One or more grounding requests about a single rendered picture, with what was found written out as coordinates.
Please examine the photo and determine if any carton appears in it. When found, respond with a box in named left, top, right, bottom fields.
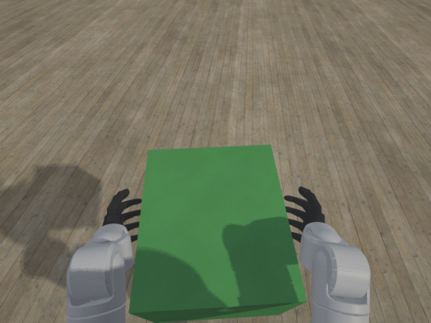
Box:
left=129, top=145, right=307, bottom=323

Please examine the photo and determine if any right robot hand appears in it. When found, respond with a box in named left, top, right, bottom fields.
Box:
left=284, top=186, right=325, bottom=242

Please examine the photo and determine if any left robot hand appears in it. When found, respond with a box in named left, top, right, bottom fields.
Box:
left=102, top=189, right=142, bottom=242

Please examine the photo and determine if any robot right forearm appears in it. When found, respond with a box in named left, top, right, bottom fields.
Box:
left=299, top=222, right=370, bottom=323

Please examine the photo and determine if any robot left forearm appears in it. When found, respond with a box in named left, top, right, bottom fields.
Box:
left=66, top=223, right=134, bottom=323

